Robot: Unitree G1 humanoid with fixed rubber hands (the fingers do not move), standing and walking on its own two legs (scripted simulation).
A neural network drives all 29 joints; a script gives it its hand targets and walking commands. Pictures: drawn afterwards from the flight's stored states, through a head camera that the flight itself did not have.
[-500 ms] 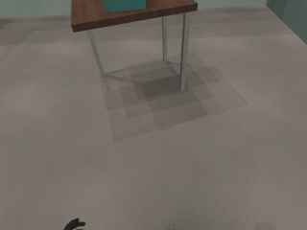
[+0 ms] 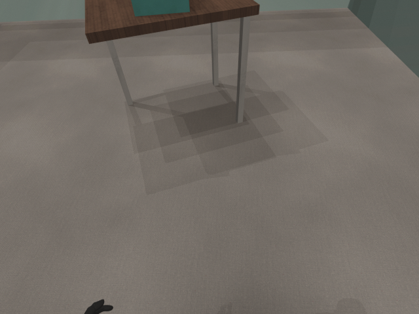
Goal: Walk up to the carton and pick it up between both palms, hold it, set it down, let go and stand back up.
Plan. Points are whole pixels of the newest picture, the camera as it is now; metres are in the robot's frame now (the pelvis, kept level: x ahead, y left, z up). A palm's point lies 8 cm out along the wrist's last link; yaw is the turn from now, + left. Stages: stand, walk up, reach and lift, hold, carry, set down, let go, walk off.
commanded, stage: stand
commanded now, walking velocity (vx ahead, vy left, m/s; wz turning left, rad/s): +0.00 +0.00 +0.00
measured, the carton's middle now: out of the picture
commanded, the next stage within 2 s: none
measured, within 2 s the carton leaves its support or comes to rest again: neither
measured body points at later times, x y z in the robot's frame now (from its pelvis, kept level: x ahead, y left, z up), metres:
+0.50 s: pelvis +0.00 +0.00 +0.00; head +0.02 -0.01 +0.45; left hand +0.13 +0.26 -0.10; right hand +0.07 -0.28 -0.12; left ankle -0.04 +0.09 -0.72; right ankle +0.06 -0.13 -0.72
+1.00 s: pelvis +0.00 +0.00 +0.00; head +0.01 -0.01 +0.45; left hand +0.13 +0.26 -0.10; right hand +0.06 -0.29 -0.12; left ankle -0.04 +0.09 -0.72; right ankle +0.06 -0.13 -0.72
